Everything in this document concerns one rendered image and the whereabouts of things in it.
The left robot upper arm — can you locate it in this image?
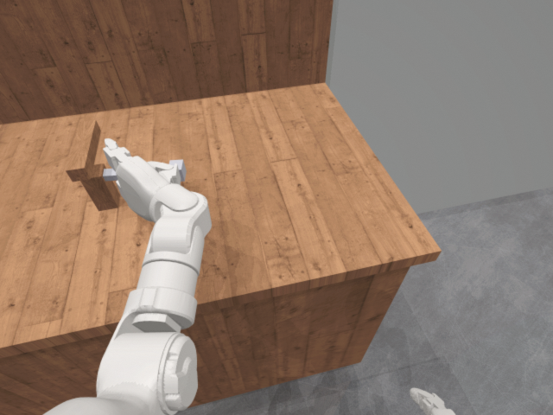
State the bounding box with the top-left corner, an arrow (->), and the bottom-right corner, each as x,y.
43,332 -> 198,415

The tap lever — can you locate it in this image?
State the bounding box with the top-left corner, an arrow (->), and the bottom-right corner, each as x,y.
103,160 -> 187,182

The counter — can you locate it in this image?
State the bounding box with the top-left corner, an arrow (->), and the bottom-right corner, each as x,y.
0,0 -> 442,415

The left robot hand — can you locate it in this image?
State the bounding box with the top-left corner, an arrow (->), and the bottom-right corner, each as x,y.
103,138 -> 181,221

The right robot hand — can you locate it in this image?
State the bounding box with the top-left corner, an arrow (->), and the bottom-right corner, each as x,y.
410,388 -> 455,415

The robot left forearm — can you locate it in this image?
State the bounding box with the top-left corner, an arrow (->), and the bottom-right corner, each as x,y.
96,183 -> 212,394

